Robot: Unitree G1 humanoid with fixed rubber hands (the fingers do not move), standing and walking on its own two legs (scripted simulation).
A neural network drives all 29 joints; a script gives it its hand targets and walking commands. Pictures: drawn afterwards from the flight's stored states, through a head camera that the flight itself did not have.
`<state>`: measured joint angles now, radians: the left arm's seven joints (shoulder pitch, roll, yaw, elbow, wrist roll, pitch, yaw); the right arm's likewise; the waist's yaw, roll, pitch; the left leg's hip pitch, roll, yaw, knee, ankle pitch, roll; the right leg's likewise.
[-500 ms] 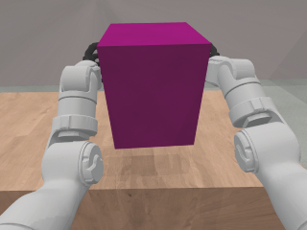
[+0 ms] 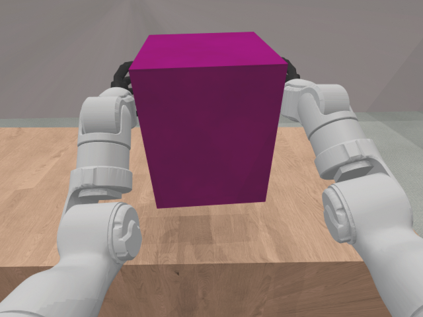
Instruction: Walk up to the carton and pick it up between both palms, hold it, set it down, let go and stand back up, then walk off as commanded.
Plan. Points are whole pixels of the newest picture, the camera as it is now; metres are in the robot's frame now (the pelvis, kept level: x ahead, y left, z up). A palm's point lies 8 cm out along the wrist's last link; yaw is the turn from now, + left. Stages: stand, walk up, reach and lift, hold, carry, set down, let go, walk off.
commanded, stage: hold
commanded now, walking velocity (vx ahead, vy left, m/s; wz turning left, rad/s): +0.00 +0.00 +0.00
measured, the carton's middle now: (206, 117) +0.37 -0.01 +0.28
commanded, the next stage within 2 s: set down in 1.14 s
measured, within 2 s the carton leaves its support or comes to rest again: neither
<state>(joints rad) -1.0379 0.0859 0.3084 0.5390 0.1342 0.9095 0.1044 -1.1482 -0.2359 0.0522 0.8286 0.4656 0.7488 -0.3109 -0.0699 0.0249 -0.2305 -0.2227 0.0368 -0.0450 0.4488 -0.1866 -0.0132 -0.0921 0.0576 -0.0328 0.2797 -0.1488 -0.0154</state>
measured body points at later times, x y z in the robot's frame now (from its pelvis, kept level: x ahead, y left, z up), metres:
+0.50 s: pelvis -0.01 +0.00 +0.00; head -0.11 +0.01 +0.44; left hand +0.37 +0.14 +0.33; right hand +0.37 -0.15 +0.33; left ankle +0.04 +0.12 -0.75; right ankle +0.00 -0.11 -0.75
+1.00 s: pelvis -0.01 +0.00 +0.00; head -0.11 +0.01 +0.44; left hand +0.38 +0.14 +0.33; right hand +0.37 -0.16 +0.32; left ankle +0.04 +0.12 -0.75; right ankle +0.00 -0.11 -0.75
